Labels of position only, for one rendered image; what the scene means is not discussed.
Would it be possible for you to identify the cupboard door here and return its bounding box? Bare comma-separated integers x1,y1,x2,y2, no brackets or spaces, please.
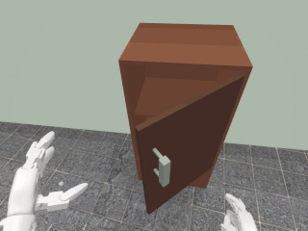
135,73,245,215

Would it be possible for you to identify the left robot forearm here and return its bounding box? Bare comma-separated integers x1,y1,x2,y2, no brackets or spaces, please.
0,213,39,231

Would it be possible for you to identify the robot left hand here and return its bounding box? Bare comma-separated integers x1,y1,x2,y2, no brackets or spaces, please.
7,131,89,217

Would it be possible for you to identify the handle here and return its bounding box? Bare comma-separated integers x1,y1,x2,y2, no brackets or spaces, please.
152,147,171,187

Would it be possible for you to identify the robot right hand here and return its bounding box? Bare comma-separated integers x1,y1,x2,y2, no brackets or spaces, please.
220,193,258,231

